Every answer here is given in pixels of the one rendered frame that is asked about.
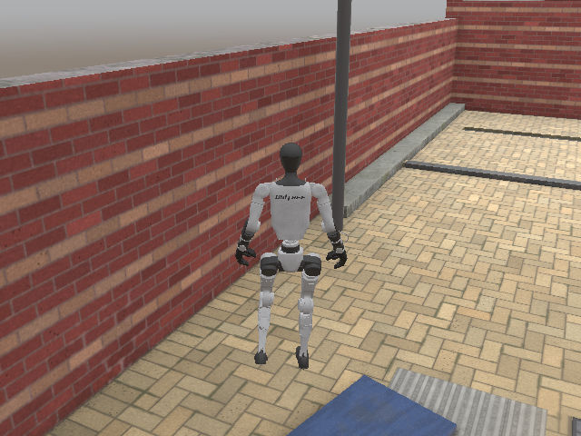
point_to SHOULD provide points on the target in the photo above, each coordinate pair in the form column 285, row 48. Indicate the right robot hand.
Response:
column 333, row 255

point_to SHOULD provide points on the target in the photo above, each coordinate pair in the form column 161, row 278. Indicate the robot right thigh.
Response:
column 309, row 278

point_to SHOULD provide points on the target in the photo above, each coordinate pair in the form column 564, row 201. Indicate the robot right forearm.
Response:
column 335, row 239

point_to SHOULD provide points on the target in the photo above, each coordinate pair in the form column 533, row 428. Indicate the left robot upper arm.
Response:
column 261, row 191

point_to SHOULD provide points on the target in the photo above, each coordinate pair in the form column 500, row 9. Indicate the right robot upper arm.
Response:
column 319, row 191

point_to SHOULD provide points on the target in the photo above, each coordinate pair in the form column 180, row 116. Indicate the humanoid robot head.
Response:
column 290, row 155

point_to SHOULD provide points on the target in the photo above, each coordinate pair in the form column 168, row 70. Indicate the left robot hand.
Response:
column 250, row 252

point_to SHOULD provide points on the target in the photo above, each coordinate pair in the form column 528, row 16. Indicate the robot left forearm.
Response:
column 245, row 238

